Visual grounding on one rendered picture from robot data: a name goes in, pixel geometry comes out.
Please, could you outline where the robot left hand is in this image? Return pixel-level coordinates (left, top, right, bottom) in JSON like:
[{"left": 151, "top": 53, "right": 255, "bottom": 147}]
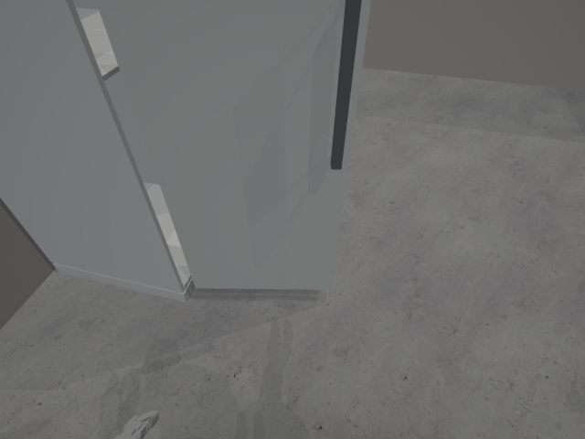
[{"left": 114, "top": 411, "right": 159, "bottom": 439}]

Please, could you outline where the fridge door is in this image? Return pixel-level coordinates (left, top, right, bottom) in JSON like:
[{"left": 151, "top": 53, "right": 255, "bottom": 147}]
[{"left": 96, "top": 0, "right": 371, "bottom": 290}]

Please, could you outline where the handle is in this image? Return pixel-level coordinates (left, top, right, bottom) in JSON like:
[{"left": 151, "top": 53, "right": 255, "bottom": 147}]
[{"left": 331, "top": 0, "right": 362, "bottom": 169}]

